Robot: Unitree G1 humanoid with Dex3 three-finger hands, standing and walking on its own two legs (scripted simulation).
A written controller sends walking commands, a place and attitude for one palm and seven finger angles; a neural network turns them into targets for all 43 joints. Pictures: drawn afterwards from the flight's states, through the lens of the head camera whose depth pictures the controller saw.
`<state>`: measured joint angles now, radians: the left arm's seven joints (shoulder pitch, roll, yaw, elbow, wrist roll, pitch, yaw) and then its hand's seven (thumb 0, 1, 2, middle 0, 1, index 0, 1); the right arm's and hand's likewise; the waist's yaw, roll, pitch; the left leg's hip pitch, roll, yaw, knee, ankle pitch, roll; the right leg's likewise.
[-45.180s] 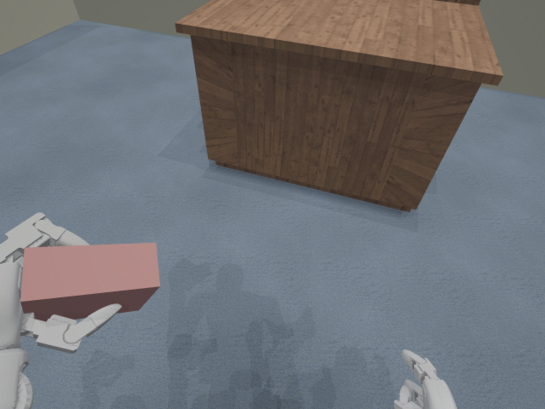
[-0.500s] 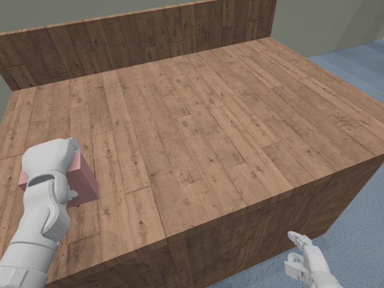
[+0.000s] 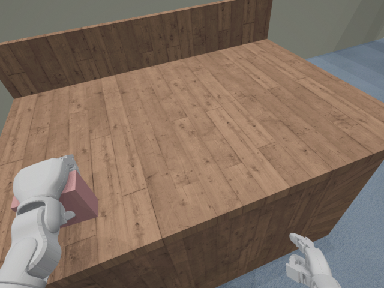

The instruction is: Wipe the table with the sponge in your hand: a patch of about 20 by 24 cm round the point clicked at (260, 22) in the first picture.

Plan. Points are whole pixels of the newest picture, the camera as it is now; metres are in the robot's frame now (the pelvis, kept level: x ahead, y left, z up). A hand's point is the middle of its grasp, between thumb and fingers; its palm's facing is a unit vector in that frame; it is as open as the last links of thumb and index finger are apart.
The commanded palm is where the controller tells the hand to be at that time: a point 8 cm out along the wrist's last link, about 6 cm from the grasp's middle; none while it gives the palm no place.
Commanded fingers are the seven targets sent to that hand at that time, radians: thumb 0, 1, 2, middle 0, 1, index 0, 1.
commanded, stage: wipe back along the first lane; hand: left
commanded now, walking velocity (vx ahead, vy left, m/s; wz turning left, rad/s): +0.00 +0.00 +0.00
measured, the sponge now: (64, 207) +0.25 +0.32 +0.06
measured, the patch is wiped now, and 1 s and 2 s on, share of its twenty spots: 1.00 1.00 1.00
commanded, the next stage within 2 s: lift the sponge slowly off the table in 0.48 s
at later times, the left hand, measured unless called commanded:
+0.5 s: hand (56, 213) +0.21 +0.29 +0.10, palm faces +0.12 -0.11 -0.99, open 9.5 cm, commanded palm +0.16 +0.27 +0.13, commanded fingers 0.00 0.10 1.30 -1.20 -1.60 -1.20 -1.60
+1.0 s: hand (53, 221) +0.19 +0.28 +0.11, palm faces +0.14 -0.17 -0.98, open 9.5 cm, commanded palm +0.15 +0.27 +0.17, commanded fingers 0.00 0.10 1.30 -1.20 -1.60 -1.20 -1.60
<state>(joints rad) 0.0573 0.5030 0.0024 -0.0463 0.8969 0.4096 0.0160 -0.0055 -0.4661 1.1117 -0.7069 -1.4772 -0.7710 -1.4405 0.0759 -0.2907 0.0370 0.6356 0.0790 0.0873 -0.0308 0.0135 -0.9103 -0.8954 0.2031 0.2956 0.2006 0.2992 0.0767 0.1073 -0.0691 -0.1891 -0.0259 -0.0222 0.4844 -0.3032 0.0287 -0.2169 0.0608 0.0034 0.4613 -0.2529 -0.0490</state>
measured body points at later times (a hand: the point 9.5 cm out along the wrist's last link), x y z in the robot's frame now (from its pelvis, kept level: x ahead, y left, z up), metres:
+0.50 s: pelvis -0.01 +0.02 +0.00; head -0.03 -0.02 +0.45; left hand +0.20 +0.29 +0.16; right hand +0.25 -0.18 -0.07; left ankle -0.03 +0.10 -0.74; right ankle -0.01 -0.09 -0.74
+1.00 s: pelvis -0.01 +0.01 +0.00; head -0.04 -0.03 +0.45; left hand +0.18 +0.28 +0.16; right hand +0.24 -0.18 -0.06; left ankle -0.03 +0.10 -0.74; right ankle -0.01 -0.09 -0.74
